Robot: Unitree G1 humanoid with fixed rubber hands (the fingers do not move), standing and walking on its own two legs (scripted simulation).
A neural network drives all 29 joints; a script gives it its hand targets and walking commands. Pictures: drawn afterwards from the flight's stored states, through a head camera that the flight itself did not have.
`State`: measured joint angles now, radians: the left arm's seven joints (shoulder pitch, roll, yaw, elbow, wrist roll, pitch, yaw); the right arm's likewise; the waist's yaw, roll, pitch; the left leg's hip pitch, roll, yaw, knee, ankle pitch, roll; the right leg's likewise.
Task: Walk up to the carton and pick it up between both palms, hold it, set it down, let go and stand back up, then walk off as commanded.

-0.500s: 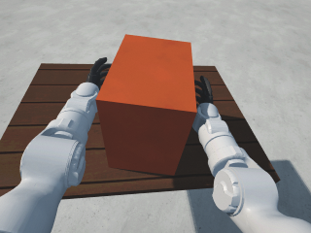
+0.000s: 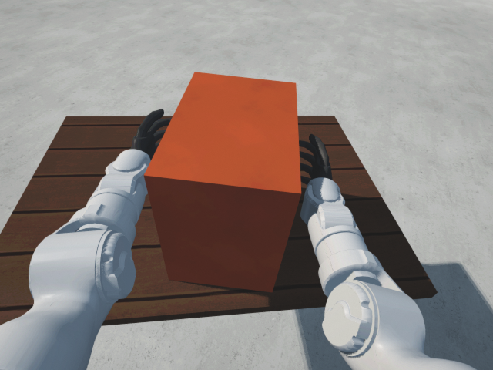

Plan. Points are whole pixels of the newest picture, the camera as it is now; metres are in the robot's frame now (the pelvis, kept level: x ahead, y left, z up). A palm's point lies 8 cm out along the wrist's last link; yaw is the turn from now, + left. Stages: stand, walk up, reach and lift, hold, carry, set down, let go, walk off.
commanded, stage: reach and lift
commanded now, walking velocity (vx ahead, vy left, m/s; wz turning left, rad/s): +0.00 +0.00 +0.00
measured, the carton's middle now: (232, 180) +0.47 +0.02 +0.08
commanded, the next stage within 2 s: none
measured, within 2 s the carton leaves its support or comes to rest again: leaves its support in 0.52 s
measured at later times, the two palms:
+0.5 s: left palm (143, 168) +0.42 +0.16 +0.15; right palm (326, 193) +0.38 -0.13 +0.14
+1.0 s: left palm (147, 146) +0.40 +0.14 +0.21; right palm (337, 199) +0.35 -0.14 +0.15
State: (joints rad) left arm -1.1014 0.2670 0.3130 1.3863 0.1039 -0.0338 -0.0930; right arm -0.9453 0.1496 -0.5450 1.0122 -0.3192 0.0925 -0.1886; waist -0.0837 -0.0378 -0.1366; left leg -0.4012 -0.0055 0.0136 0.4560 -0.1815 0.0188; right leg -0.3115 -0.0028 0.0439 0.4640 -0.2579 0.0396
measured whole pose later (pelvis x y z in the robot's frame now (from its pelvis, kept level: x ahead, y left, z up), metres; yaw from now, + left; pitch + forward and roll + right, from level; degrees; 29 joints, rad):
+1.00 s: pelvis -0.04 +0.00 +0.00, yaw +0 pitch +3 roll -1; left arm -1.14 0.20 0.31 1.26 0.10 0.18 -0.02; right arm -0.91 0.13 -0.55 0.96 -0.21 0.21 -0.20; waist -0.08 -0.04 -0.15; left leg -0.36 -0.01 0.01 0.41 -0.11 0.02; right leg -0.27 0.00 0.04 0.42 -0.21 0.03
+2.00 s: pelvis -0.04 +0.00 +0.00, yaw +0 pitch +1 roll -1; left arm -1.05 0.09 0.31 0.84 0.10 0.54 0.12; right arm -0.97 -0.08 -0.16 0.95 0.21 0.41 -0.23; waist -0.05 -0.04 -0.20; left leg -0.32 -0.01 0.01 0.42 -0.12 0.02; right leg -0.22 0.00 0.04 0.42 -0.22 0.03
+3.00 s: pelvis -0.03 +0.00 +0.00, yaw +0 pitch +1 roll -1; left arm -1.03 0.06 0.29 0.66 0.10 0.78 0.17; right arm -1.08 -0.20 0.02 0.95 0.38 0.63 -0.23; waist -0.05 0.01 -0.27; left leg -0.32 -0.01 0.01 0.44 -0.14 0.02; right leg -0.21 0.00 0.04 0.42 -0.23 0.03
